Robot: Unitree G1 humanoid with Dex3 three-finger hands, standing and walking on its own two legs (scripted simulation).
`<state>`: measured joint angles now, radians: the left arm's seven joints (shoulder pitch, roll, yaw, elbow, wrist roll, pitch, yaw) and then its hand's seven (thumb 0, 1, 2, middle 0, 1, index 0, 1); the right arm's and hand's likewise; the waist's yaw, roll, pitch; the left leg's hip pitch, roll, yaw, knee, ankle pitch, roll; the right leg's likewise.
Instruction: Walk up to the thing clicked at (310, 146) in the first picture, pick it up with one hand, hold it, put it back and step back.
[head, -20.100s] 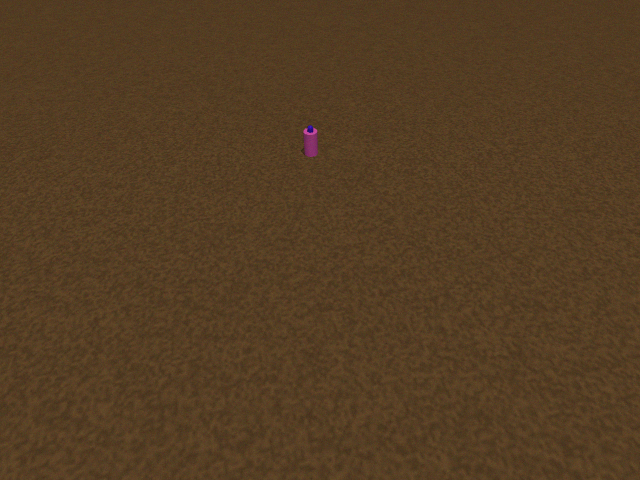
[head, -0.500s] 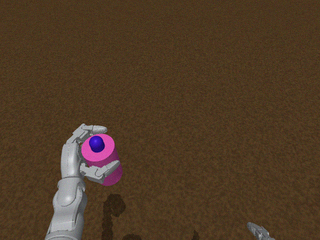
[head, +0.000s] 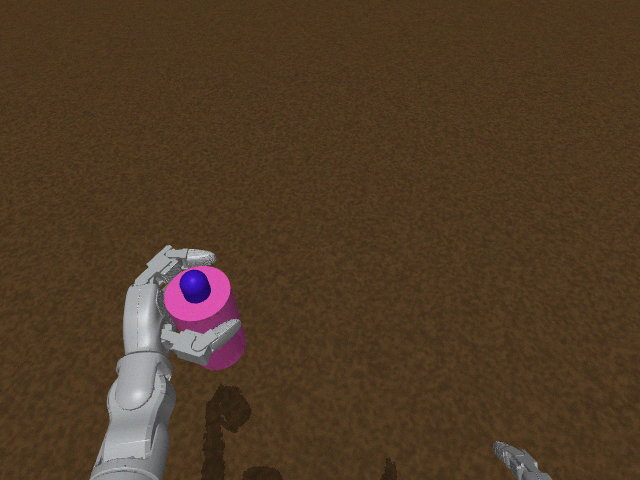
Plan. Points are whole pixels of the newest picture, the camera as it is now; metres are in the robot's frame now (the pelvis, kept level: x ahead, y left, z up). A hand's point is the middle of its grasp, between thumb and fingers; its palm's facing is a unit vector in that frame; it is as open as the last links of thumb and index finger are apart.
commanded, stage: hold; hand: left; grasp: from the side
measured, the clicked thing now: (207, 314) +0.33 +0.17 +0.03
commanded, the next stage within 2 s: crouch in 0.46 s
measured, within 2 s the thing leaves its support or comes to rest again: neither
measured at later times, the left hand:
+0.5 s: hand (198, 310) +0.32 +0.17 +0.06, palm faces +0.15 -0.99 +0.00, open 10.5 cm
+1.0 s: hand (207, 337) +0.33 +0.18 -0.04, palm faces +0.21 -0.98 -0.01, open 10.5 cm
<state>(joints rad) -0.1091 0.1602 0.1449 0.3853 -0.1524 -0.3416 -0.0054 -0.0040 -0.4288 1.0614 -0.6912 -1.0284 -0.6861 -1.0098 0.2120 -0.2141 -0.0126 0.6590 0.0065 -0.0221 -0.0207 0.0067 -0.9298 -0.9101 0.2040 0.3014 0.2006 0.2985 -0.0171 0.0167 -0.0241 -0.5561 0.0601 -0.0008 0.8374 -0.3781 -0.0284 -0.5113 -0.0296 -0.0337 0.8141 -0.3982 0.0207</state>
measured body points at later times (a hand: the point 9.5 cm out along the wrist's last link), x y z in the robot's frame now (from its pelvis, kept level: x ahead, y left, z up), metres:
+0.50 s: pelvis +0.00 +0.00 +0.00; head +0.03 +0.00 +0.45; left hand +0.31 +0.22 +0.06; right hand +0.13 -0.24 -0.11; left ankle +0.03 +0.14 -0.70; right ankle +0.01 -0.13 -0.70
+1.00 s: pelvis -0.02 +0.00 -0.05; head +0.07 +0.01 +0.39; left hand +0.32 +0.24 -0.04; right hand +0.12 -0.26 -0.16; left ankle +0.03 +0.14 -0.70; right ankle +0.01 -0.13 -0.70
